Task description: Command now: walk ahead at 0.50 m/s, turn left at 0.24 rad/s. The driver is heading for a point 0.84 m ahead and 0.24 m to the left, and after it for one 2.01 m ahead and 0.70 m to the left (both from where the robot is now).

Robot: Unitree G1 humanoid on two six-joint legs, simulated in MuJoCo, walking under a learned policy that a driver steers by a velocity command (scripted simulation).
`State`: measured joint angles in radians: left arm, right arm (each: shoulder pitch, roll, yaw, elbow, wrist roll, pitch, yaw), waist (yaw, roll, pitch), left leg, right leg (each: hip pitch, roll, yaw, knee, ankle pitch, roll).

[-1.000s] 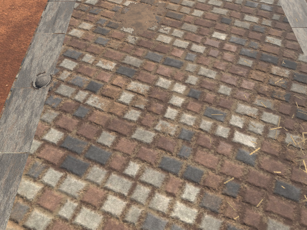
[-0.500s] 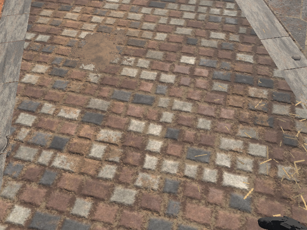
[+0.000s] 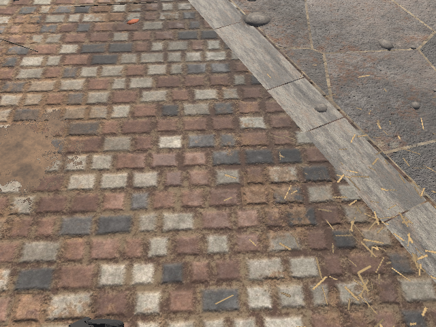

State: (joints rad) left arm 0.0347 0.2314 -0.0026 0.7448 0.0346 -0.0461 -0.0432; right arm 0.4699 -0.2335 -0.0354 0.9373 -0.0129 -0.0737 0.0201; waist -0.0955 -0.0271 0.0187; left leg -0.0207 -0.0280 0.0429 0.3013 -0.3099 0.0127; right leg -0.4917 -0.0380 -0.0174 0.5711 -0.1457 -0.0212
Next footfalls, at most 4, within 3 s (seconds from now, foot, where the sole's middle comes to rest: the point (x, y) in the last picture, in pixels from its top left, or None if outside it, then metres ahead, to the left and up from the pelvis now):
0.04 right None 0.16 -0.11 -0.78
0.54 left None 0.39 0.15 -0.78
1.06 right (162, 267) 0.68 0.15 -0.78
1.54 left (124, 320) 0.52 0.26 -0.78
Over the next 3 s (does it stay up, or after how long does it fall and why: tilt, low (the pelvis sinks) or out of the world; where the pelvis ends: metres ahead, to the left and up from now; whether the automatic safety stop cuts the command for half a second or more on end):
stays up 1.00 0.16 0.00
